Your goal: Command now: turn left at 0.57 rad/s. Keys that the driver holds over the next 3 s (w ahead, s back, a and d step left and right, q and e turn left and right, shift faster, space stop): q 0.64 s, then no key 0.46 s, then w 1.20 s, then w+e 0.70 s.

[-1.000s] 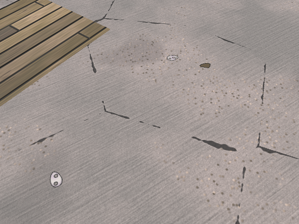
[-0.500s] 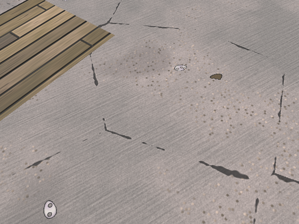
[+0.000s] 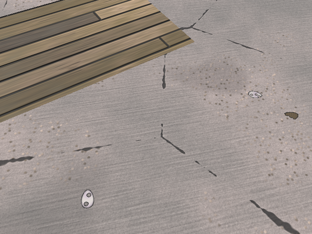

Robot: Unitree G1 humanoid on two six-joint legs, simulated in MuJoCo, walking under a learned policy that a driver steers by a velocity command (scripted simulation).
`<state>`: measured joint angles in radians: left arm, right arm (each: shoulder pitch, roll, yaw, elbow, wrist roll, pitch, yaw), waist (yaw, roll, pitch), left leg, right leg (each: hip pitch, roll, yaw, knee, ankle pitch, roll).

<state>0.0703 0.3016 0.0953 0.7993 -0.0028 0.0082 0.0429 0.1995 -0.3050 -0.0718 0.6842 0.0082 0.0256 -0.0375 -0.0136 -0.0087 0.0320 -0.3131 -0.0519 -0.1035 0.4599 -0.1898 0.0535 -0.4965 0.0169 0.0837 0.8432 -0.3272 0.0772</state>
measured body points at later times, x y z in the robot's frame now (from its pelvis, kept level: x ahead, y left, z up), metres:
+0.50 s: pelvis +0.01 -0.03 +0.00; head +0.05 -0.02 +0.45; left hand +0.05 +0.29 -0.11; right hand +0.24 -0.25 -0.10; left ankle -0.03 +0.11 -0.70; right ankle +0.03 -0.15 -0.74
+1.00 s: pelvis +0.00 +0.02 -0.01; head +0.02 +0.03 +0.44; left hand -0.01 +0.33 -0.12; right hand +0.28 -0.13 -0.09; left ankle -0.03 +0.10 -0.74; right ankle +0.08 -0.11 -0.74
